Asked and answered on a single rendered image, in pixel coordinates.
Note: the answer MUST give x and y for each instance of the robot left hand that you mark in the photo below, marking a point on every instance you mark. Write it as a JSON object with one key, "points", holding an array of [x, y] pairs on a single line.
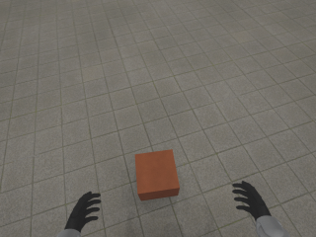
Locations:
{"points": [[77, 218]]}

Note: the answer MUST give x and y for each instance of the robot right hand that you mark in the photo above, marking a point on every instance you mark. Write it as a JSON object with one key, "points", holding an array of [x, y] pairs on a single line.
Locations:
{"points": [[257, 206]]}

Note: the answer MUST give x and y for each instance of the carton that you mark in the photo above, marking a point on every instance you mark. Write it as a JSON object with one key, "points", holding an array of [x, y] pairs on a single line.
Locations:
{"points": [[156, 175]]}

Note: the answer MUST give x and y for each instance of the right robot forearm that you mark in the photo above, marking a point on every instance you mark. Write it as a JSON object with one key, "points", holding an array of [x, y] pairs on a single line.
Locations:
{"points": [[269, 226]]}

